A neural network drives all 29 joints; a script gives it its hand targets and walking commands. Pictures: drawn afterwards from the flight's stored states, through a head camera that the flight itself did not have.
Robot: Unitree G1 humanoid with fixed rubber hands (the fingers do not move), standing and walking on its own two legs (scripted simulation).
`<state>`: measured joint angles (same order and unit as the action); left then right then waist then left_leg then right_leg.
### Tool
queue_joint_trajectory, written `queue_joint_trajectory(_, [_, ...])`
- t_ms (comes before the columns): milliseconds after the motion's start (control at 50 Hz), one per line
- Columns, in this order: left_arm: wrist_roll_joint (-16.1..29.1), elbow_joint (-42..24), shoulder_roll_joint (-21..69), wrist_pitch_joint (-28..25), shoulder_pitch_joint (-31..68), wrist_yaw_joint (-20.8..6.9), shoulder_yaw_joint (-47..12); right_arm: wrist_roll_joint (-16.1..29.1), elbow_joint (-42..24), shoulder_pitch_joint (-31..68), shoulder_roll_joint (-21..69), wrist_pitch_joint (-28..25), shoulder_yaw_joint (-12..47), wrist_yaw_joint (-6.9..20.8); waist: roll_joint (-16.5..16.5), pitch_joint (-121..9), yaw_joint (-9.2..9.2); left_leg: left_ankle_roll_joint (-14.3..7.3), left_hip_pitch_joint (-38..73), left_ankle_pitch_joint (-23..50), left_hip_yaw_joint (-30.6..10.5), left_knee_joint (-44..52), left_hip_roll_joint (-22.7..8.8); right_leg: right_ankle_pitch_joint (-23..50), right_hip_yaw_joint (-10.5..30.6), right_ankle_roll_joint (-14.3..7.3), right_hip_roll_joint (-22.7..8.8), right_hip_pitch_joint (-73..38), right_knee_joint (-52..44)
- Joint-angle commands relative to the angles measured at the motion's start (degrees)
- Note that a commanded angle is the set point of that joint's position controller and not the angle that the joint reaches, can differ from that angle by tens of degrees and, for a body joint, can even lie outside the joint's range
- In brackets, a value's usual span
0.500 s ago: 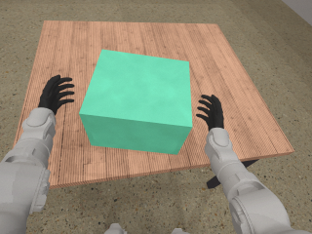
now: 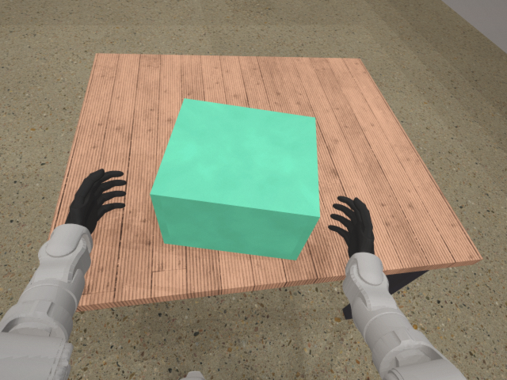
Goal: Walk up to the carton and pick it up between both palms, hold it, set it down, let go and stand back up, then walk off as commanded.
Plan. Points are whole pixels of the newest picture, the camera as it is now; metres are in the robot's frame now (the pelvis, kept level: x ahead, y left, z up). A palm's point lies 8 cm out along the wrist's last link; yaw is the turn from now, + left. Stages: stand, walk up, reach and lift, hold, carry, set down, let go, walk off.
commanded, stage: set down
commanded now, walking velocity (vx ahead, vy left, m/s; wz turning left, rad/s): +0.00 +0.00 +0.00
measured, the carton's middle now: (240, 179) +0.49 +0.02 -0.02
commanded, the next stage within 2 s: none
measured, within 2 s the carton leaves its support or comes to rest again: neither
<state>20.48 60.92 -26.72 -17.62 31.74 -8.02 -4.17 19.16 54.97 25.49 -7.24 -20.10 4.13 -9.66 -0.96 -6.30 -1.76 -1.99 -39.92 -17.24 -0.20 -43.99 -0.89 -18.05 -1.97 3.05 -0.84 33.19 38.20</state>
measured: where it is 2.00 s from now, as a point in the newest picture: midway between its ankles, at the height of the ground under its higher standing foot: outside the picture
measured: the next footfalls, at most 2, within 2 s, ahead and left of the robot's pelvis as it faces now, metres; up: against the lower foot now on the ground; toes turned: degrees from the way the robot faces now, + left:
none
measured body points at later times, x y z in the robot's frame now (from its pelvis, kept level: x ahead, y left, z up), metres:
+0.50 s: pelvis +0.01 +0.00 +0.02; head +0.03 +0.02 +0.47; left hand +0.31 +0.28 +0.02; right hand +0.29 -0.18 +0.00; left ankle +0.04 +0.09 -0.71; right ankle +0.00 -0.16 -0.71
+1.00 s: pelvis +0.01 -0.01 +0.03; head +0.01 +0.02 +0.47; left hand +0.24 +0.28 +0.02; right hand +0.23 -0.18 +0.00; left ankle +0.04 +0.09 -0.71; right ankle +0.00 -0.16 -0.71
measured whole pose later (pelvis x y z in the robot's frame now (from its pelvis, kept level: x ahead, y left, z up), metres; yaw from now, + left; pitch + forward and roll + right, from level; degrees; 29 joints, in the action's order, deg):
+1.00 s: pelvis +0.01 -0.01 +0.03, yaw +0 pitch -4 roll -2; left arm 19.5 29.3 -27.3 -12.5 -4.0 -9.0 -0.3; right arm 11.9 22.8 -11.5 -1.4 -13.5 3.7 -11.9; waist -1.3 4.4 1.7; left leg -1.6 -12.0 -14.4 0.7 -30.7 0.0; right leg -15.2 -0.1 2.2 -1.2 6.2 25.7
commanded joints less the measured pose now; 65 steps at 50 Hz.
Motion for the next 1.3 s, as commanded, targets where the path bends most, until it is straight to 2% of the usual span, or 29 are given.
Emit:
queue_joint_trajectory(0, [-0.39,-12.08,-10.60,-1.32,15.51,-0.73,3.85,-0.39,-13.30,14.86,-6.24,-3.42,-1.57,-0.73,8.73,-28.70,1.06,8.26,34.46,31.73,-2.85,4.18,-0.65,14.09,-0.29,-4.24,2.06,-3.61,-6.84])
queue_joint_trajectory(20, [-0.28,-14.96,-11.34,-1.31,16.74,-0.57,3.63,-1.63,-14.56,15.99,-5.85,-2.65,-2.46,-1.06,9.31,-26.00,0.42,7.42,32.05,25.25,-2.56,5.68,-0.90,10.10,-0.09,-4.55,1.41,-4.39,-8.53])
queue_joint_trajectory(60, [-0.81,-16.62,-11.41,-0.82,9.75,0.03,6.20,-1.00,-16.93,7.19,-4.25,-1.83,-1.09,-0.99,7.74,-23.28,2.61,7.05,32.15,23.05,-1.70,7.28,-0.40,10.56,0.78,-3.84,0.72,-8.90,-9.10])
queue_joint_trajectory(140, [0.28,-14.21,-10.88,-0.56,8.35,0.09,5.67,-3.76,-18.62,6.46,-3.21,-0.70,-3.18,-1.48,6.57,-18.40,1.12,6.61,30.19,16.80,-1.54,9.33,-0.66,7.93,1.05,-3.98,0.42,-11.31,-9.95])
queue_joint_trajectory(220, [-1.37,-18.15,-10.71,-0.97,4.02,-0.13,7.43,-3.79,-16.12,0.54,-1.56,-1.26,-0.84,-1.78,8.80,-14.39,2.41,7.22,34.56,23.76,-1.77,9.83,-0.93,11.55,1.39,-4.40,0.59,-13.86,-11.19])
queue_joint_trajectory(240, [-1.22,-18.19,-9.93,-0.90,3.99,0.08,5.69,-4.65,-15.06,2.30,-3.79,-1.37,-3.05,-1.57,9.94,-16.41,1.19,7.79,35.48,23.65,-2.09,10.04,-1.21,10.55,1.13,-5.06,1.01,-11.96,-11.52])
queue_joint_trajectory(300, [-1.78,-19.00,-11.30,0.14,-1.17,-1.14,7.90,-4.77,-19.61,-2.17,-1.33,-1.98,-1.68,-2.31,7.45,-12.90,1.51,6.37,35.19,24.29,-0.44,10.44,0.54,12.94,2.21,-4.21,0.35,-16.64,-12.87])
queue_joint_trajectory(320, [-3.05,-25.99,-9.78,0.48,-8.93,-1.28,9.65,-4.55,-24.52,-9.05,-0.99,-3.33,-0.30,-2.73,6.57,-14.37,2.83,6.95,39.49,30.29,-0.21,10.22,0.44,18.29,2.02,-3.80,0.88,-19.93,-13.41])
queue_joint_trajectory(340, [-2.13,-22.31,-9.97,0.52,0.96,-1.41,7.68,-5.36,-20.43,0.09,-2.18,-2.33,-2.21,-2.54,7.64,-12.55,1.35,7.02,36.80,26.73,-0.99,10.36,-0.05,12.22,1.71,-4.76,0.95,-15.76,-13.76])
queue_joint_trajectory(360, [-2.49,-21.42,-9.74,1.02,-4.49,-2.07,8.39,-6.01,-20.60,-6.43,0.39,-2.16,-1.19,-2.65,5.69,-10.12,1.57,6.94,37.71,26.17,-0.89,11.52,0.02,12.38,1.93,-4.47,0.77,-17.44,-14.91])
queue_joint_trajectory(380, [-2.28,-22.66,-10.35,0.36,2.33,-1.79,7.50,-6.68,-21.13,0.28,-1.56,-1.78,-3.37,-2.59,8.28,-11.21,0.84,6.96,34.72,22.73,-1.41,11.86,-0.56,8.06,1.46,-5.41,0.45,-15.51,-13.84])
queue_joint_trajectory(400, [-2.06,-21.41,-11.26,0.23,1.64,-1.41,8.37,-6.86,-23.37,0.42,-0.83,-1.18,-2.31,-2.22,6.03,-8.59,1.85,6.22,32.29,19.22,-1.39,12.56,-0.25,6.47,1.99,-5.06,0.21,-17.09,-13.93])
queue_joint_trajectory(420, [-1.72,-23.80,-9.69,-0.17,-5.87,-1.05,6.84,-6.31,-22.75,-7.86,-0.54,-1.31,-2.35,-2.08,8.03,-6.89,1.86,7.20,34.98,18.31,-2.76,14.12,-1.46,7.51,2.03,-4.92,0.15,-17.62,-14.34])
queue_joint_trajectory(460, [0.01,-24.54,-11.63,-1.11,0.87,0.28,6.54,-7.39,-26.33,-1.50,-2.83,0.19,-4.93,-1.55,7.01,-10.35,1.33,6.07,32.70,12.41,-2.20,14.00,-1.17,3.48,1.92,-5.51,-0.15,-16.41,-13.63])
queue_joint_trajectory(560, [-1.03,-29.60,-10.04,-0.07,-11.20,-0.29,7.38,-6.67,-30.38,-11.54,-0.54,-0.12,-2.45,-1.90,7.37,-10.03,1.69,6.42,36.81,23.77,-1.60,13.28,-0.09,11.87,2.58,-5.12,-0.27,-20.18,-14.15])
queue_joint_trajectory(640, [-1.04,-26.64,-10.04,0.70,-9.79,-1.09,6.89,-7.26,-28.15,-13.00,0.02,1.63,-2.61,-2.32,8.26,-5.04,1.38,6.33,34.63,17.90,-2.53,14.80,-0.59,6.10,3.26,-5.88,-0.68,-19.07,-15.46])
queue_joint_trajectory(660, [-1.11,-33.01,-11.49,0.12,-14.63,-0.65,8.82,-6.91,-32.20,-17.67,0.90,1.37,-1.26,-2.26,6.35,-7.48,2.89,5.89,35.23,20.77,-1.17,15.09,0.01,9.57,3.02,-5.14,-0.79,-22.37,-15.34])
queue_joint_trajectory(700, [-1.86,-32.49,-11.72,0.81,-16.36,-0.60,7.95,-6.72,-30.80,-20.66,1.44,1.72,-0.86,-2.66,9.47,-4.76,2.02,6.01,35.84,20.37,-1.71,15.77,-0.06,9.95,3.57,-5.53,-0.69,-21.43,-15.81])
queue_joint_trajectory(720, [-1.14,-35.79,-11.21,0.65,-17.40,-0.14,7.68,-6.75,-35.05,-18.48,-0.17,1.04,-2.42,-1.98,7.91,-6.19,2.46,6.26,36.46,22.69,-2.03,15.38,-0.72,9.91,2.58,-5.66,-0.07,-20.81,-15.23])
queue_joint_trajectory(740, [-0.77,-34.01,-10.61,0.79,-18.95,-0.71,8.19,-6.70,-36.96,-19.26,0.19,1.29,-1.97,-2.13,5.66,-4.83,2.19,5.66,36.08,20.30,-1.79,16.19,-0.27,8.84,3.33,-5.51,-0.36,-21.86,-16.74])
queue_joint_trajectory(760, [-0.74,-36.34,-14.14,1.36,-18.07,-1.09,8.61,-7.67,-36.56,-21.05,1.08,2.28,-1.46,-2.44,8.13,-3.19,1.64,5.79,35.43,22.41,-0.66,15.89,0.51,9.68,3.26,-5.46,-0.88,-22.18,-16.92])
queue_joint_trajectory(880, [-1.34,-40.55,-11.43,2.53,-24.36,-1.30,8.00,-7.89,-40.06,-27.60,1.89,3.34,-1.93,-2.71,8.92,1.73,2.14,6.06,35.84,18.06,-2.16,18.07,-0.91,6.89,3.76,-6.50,-1.22,-24.29,-18.15])
queue_joint_trajectory(940, [0.02,-39.55,-11.46,1.70,-26.99,-0.88,9.00,-7.83,-43.03,-29.96,2.72,3.67,-1.13,-1.87,6.33,1.32,3.56,5.83,33.36,18.71,-1.87,18.25,-1.07,7.11,3.62,-6.06,-0.97,-24.35,-16.84])
queue_joint_trajectory(1000, [-0.09,-47.49,-12.18,2.44,-28.06,-0.27,7.10,-7.90,-46.91,-30.05,1.13,3.85,-2.96,-1.94,9.54,1.63,2.93,5.93,35.08,14.94,-2.50,19.59,-1.45,4.65,3.64,-6.44,-1.13,-22.58,-17.74])
queue_joint_trajectory(1080, [-1.35,-51.79,-9.33,2.86,-39.51,0.22,8.59,-6.68,-48.83,-39.35,2.08,3.36,-1.88,-0.93,8.12,2.70,4.27,6.57,38.59,22.21,-2.28,19.63,-1.48,8.89,3.50,-6.27,-0.39,-24.77,-19.06])
queue_joint_trajectory(1120, [-0.85,-48.53,-9.87,3.95,-32.59,-0.45,7.19,-8.75,-48.13,-33.24,2.07,4.55,-3.21,-1.33,6.79,6.01,3.23,5.53,33.93,12.56,-2.25,21.18,-1.67,2.49,4.26,-6.20,-1.04,-23.19,-19.66])
queue_joint_trajectory(1140, [-2.27,-48.58,-8.37,3.61,-38.56,-0.20,7.50,-8.21,-46.66,-39.76,2.54,4.76,-2.57,-1.16,7.77,7.81,4.51,5.47,35.51,11.03,-2.49,22.38,-2.13,2.71,3.79,-6.27,-0.62,-23.80,-19.73])
queue_joint_trajectory(1240, [-1.15,-51.08,-10.60,2.37,-34.84,0.71,7.70,-9.31,-52.46,-36.08,3.68,5.49,-2.76,-0.62,5.88,7.25,6.03,3.95,29.57,-0.04,-2.76,24.76,-2.83,-0.90,4.32,-5.12,-0.94,-25.76,-18.29])
queue_joint_trajectory(1280, [-1.63,-46.02,-9.97,3.44,-36.07,0.55,6.73,-10.43,-45.61,-36.98,3.41,6.96,-4.06,-0.58,6.76,10.85,3.98,4.25,31.48,1.33,-2.09,24.38,-1.86,-1.54,4.59,-5.76,-1.66,-23.04,-19.75])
